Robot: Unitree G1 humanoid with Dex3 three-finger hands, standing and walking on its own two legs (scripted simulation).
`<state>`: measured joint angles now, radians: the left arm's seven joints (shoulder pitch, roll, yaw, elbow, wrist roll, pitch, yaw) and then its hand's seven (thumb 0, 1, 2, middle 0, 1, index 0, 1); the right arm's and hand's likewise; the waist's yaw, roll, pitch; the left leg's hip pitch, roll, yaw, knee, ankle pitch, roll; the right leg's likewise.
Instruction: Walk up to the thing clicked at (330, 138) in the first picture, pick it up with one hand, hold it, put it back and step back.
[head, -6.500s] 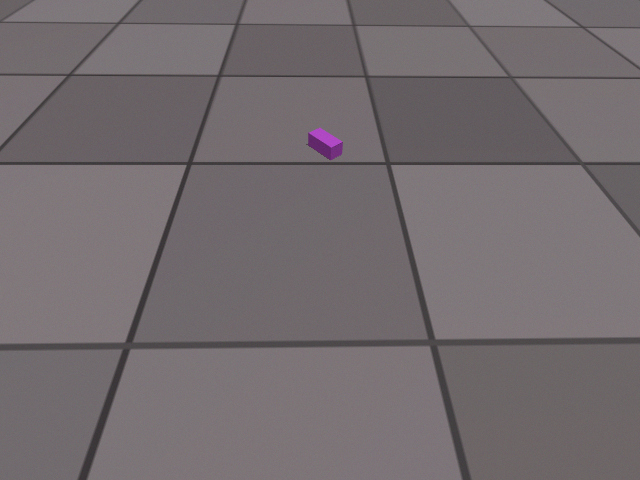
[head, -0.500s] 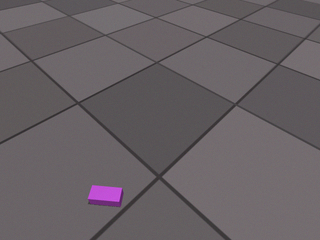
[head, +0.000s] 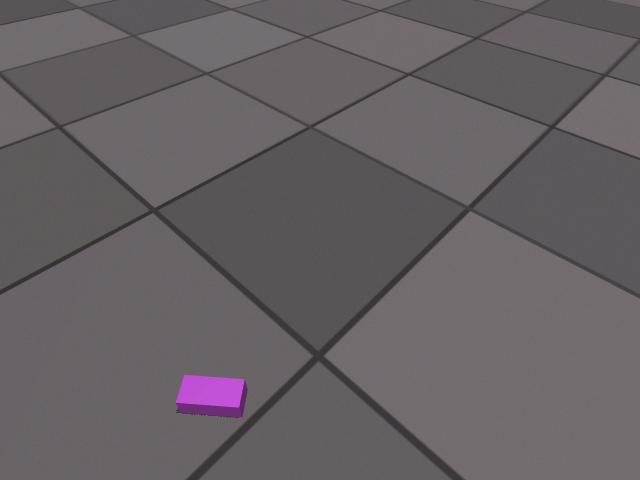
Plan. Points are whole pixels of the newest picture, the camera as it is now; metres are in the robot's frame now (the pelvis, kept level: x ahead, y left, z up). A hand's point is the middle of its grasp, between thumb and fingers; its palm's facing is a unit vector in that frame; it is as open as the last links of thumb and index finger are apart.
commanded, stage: walk up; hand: left
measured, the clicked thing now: (213, 396) +0.54 +0.31 -0.74
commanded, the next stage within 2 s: stand in 0.30 s
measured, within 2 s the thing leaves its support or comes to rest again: neither
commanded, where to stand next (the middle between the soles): +0.10 -0.02 m, yaw +1 degrees
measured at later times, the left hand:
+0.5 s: hand out of the picture +0.09 +0.24 -0.15, palm faces -0.01 -0.94 -0.33, open 7.4 cm
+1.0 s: hand out of the picture +0.07 +0.24 -0.15, palm faces +0.01 -0.94 -0.34, open 7.4 cm
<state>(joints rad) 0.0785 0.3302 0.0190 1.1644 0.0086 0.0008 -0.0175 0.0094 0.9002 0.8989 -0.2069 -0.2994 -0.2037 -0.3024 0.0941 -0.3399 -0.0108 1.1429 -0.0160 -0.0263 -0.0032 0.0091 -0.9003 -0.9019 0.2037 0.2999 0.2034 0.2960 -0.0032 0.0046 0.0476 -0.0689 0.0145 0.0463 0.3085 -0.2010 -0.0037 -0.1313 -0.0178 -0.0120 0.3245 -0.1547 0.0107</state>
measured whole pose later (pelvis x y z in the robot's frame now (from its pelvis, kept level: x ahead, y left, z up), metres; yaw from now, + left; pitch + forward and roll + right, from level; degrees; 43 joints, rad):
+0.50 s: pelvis +0.00 -0.01 +0.00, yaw +1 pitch -2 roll +0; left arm 0.06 0.33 0.01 1.15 0.00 -0.01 -0.01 0.01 0.90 0.90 -0.21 -0.30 -0.20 -0.30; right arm 0.09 -0.35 0.00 1.15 -0.01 -0.02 0.00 0.01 -0.90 -0.90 0.20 0.30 0.20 0.30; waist -0.01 0.01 0.05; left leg -0.06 0.02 0.03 0.29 -0.19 -0.01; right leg -0.12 -0.01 -0.02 0.30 -0.15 0.00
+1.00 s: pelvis +0.01 -0.01 +0.00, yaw +1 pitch -2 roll +0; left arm 0.09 0.34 0.00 1.16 0.00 -0.01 -0.01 0.01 0.90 0.90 -0.21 -0.30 -0.20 -0.30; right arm 0.09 -0.35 0.00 1.15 -0.01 -0.01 0.00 0.01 -0.90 -0.90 0.20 0.30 0.20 0.30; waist 0.00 0.01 0.04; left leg -0.07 0.03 0.02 0.29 -0.19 -0.02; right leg -0.11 -0.01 -0.04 0.30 -0.15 -0.01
